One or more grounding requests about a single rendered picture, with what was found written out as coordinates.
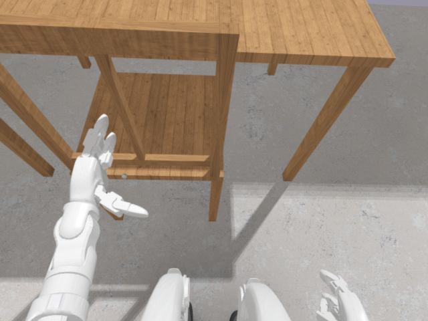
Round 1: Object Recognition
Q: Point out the robot left forearm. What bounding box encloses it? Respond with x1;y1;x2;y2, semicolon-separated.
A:
25;201;100;321

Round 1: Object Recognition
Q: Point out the table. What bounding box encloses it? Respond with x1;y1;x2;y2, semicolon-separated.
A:
0;0;396;181

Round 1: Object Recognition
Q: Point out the chair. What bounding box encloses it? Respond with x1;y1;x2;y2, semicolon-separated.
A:
0;13;239;221

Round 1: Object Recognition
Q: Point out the robot left hand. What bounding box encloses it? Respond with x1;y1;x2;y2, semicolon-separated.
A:
70;114;148;217

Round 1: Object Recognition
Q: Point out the robot thigh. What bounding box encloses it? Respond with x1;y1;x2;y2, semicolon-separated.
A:
238;283;291;321
140;274;190;321

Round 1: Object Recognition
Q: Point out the robot right hand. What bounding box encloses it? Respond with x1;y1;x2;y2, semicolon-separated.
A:
316;270;368;321

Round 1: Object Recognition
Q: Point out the robot right thigh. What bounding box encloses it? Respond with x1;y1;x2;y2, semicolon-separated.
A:
238;283;291;321

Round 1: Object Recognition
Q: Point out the robot left thigh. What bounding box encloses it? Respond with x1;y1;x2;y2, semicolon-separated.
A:
140;274;190;321

